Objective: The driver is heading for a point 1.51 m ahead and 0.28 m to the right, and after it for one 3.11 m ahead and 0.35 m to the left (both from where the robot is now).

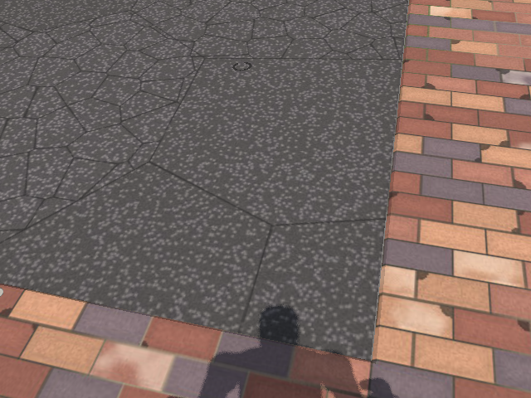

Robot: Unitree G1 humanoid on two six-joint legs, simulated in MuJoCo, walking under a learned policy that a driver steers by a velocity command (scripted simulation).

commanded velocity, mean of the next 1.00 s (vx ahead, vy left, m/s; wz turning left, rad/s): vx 0.01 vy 0.00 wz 0.02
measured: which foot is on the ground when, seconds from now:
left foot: down 0.00-1.00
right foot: down 0.00-1.00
